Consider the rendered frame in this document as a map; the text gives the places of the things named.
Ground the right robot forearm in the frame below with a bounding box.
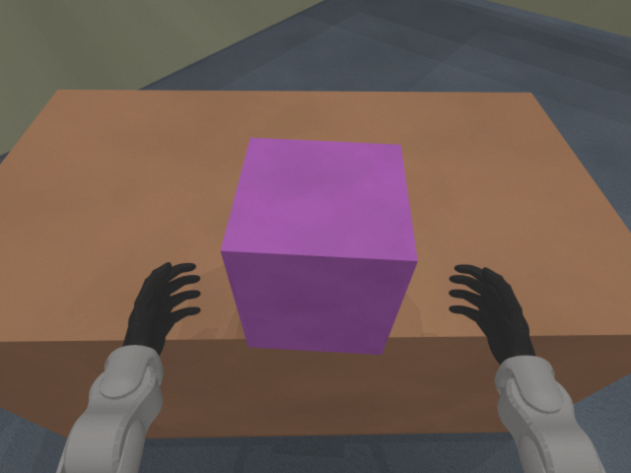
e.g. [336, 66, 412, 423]
[494, 355, 606, 473]

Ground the carton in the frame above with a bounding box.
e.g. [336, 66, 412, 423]
[221, 138, 418, 355]

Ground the left robot forearm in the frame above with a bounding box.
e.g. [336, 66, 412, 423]
[56, 345, 164, 473]

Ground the robot left hand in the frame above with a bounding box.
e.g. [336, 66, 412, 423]
[122, 262, 201, 356]

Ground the robot right hand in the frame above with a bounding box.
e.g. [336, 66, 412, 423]
[449, 264, 535, 365]

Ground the pedestal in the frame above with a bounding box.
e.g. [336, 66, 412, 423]
[0, 90, 631, 439]

